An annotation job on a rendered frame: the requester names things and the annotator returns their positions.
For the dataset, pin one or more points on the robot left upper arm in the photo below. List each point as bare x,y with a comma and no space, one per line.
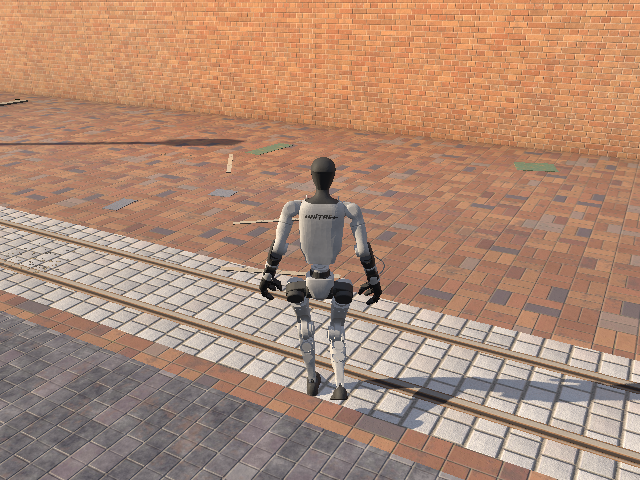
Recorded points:
284,226

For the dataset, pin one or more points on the robot right upper arm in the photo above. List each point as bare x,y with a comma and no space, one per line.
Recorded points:
358,228

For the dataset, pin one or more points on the humanoid robot torso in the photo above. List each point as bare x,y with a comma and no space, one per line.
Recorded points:
321,232

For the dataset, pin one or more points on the left robot hand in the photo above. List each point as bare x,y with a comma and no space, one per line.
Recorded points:
264,284

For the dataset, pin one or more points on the robot left forearm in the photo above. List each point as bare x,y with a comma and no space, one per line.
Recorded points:
272,264

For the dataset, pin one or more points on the robot right forearm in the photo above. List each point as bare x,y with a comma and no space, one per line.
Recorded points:
370,268

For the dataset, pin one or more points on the right robot hand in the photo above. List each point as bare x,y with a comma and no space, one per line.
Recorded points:
376,289

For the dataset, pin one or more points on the robot left foot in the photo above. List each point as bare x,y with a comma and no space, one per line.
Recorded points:
312,388

